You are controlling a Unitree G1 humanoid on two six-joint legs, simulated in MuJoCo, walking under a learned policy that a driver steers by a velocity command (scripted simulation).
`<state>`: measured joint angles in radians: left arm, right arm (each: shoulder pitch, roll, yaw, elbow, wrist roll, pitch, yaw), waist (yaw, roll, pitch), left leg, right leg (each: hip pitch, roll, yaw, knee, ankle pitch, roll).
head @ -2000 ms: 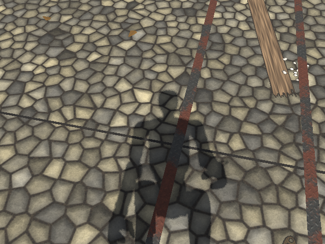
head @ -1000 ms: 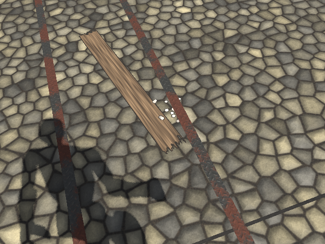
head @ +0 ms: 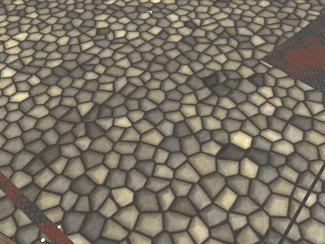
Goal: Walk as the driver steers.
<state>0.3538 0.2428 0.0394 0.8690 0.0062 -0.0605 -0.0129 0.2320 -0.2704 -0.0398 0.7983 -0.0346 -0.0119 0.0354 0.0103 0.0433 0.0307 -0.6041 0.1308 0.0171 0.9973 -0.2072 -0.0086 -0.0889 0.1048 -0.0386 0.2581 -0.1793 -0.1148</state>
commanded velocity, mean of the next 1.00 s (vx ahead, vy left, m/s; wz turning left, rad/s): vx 0.50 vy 0.00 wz -0.03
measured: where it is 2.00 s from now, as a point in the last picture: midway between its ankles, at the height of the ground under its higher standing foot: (166, 132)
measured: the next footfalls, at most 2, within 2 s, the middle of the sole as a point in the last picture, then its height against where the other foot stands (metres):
left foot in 0.28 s outside the picture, level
right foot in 0.82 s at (196, 212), level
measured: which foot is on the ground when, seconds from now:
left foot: up 0.00-0.26, down 0.28-0.82, up 0.84-1.00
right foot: down 0.00-0.30, up 0.32-0.80, down 0.82-1.00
